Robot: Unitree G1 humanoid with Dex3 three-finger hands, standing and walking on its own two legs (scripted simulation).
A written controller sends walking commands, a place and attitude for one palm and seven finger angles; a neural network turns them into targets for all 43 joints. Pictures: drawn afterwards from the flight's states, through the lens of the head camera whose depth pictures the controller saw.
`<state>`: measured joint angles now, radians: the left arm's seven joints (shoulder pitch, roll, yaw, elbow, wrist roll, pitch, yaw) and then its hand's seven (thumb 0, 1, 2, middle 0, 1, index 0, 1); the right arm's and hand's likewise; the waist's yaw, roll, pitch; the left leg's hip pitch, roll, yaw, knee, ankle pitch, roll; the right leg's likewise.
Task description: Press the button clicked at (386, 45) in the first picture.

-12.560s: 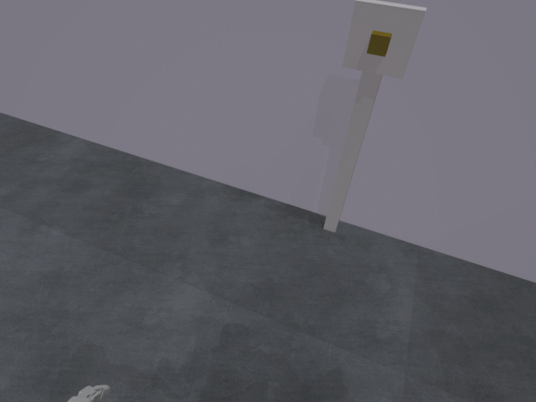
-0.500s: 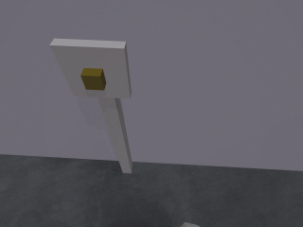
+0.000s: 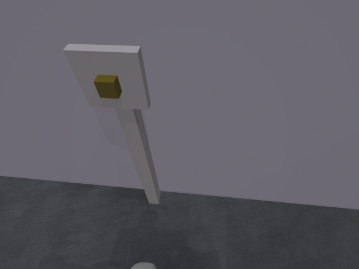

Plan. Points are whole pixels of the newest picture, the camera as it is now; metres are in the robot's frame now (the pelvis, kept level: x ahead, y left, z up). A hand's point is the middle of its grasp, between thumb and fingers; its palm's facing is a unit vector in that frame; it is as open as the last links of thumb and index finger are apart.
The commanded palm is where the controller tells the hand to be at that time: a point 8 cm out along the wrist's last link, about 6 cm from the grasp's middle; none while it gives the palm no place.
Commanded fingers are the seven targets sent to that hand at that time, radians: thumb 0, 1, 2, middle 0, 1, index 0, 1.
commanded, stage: come to a stop and stand still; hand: left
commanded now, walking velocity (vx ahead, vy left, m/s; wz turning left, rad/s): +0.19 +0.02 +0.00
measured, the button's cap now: (108, 86) +0.51 +0.23 +0.12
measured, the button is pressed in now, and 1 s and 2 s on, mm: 0 0 0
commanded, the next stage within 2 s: look again from close up in 0.40 s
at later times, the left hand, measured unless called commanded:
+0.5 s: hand out of the picture +0.02 +0.21 -0.17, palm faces -0.01 -0.98 -0.18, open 7.2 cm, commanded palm none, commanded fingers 0.00 0.90 0.90 -0.20 -0.30 -0.20 -0.30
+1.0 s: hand out of the picture +0.05 +0.17 -0.16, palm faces +0.01 -0.96 -0.28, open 7.3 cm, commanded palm none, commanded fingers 0.00 0.90 0.90 -0.20 -0.30 -0.20 -0.30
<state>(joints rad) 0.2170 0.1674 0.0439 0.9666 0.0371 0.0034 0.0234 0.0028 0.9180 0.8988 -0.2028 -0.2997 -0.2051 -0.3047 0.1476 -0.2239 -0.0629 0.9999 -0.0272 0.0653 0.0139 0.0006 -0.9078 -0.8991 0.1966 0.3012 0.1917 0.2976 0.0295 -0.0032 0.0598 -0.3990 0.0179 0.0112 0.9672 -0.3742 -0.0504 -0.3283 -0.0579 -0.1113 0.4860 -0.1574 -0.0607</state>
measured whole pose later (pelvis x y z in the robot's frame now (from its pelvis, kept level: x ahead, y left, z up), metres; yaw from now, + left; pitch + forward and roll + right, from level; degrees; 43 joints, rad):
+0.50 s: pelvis -0.01 +0.03 +0.00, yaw -1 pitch +1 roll +0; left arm 0.26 0.17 0.05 1.07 0.02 0.03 0.01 0.02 0.95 0.90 -0.20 -0.30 -0.20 -0.30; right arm 0.48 -0.05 0.02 1.13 -0.04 -0.04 -0.04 0.00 -0.90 -0.90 0.20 0.30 0.20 0.30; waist -0.04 -0.03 0.04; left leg -0.10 0.00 0.06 0.36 -0.27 0.02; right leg -0.48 -0.04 -0.04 0.93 -0.35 0.00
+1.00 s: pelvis +0.00 -0.01 -0.01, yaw -1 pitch -2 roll +2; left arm 0.23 0.13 0.01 1.10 0.01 -0.02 0.03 0.01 0.93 0.90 -0.20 -0.30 -0.20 -0.30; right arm 0.26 -0.21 -0.01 1.06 -0.02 -0.01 -0.03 0.01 -0.92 -0.90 0.20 0.30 0.19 0.30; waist -0.02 0.08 0.02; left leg -0.10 0.04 0.03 0.51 -0.37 -0.05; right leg -0.27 -0.02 -0.02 0.62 -0.32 -0.02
